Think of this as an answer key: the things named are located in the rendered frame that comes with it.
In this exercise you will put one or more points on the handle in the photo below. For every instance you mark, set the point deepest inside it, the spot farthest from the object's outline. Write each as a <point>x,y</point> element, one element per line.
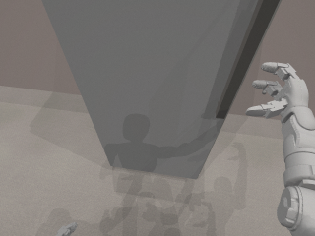
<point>259,22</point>

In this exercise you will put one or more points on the fridge door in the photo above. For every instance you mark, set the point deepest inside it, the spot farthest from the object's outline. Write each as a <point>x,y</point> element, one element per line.
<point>151,74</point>

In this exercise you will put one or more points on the right robot upper arm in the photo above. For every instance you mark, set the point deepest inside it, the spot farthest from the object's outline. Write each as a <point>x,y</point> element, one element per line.
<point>296,210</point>

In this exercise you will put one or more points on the robot left hand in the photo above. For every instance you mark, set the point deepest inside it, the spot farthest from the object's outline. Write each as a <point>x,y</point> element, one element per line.
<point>67,230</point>

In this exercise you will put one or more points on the right robot forearm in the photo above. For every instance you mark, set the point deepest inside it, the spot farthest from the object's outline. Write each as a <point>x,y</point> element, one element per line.
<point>298,129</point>

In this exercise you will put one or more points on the robot right hand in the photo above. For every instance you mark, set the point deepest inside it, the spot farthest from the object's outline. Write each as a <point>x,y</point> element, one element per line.
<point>294,93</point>

